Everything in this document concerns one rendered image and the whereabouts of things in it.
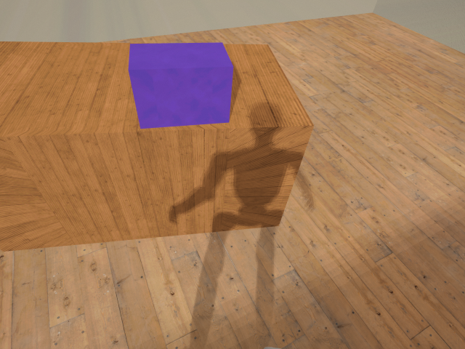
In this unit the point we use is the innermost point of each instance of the pedestal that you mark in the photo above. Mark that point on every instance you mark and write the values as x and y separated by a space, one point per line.
75 167

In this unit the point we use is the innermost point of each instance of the carton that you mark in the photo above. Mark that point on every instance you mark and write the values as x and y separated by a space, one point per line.
181 84

